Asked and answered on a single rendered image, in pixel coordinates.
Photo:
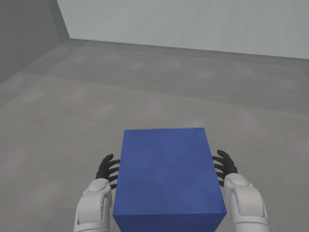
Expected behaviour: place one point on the right robot hand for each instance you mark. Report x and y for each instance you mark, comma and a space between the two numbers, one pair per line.
228, 166

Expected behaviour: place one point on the left robot hand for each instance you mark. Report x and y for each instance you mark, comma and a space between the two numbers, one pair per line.
104, 171

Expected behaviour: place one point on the right robot forearm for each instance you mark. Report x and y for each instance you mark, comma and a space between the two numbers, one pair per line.
247, 206

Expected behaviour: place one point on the carton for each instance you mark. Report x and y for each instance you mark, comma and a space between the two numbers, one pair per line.
167, 182

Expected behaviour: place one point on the left robot forearm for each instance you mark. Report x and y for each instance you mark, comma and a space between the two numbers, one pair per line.
93, 209

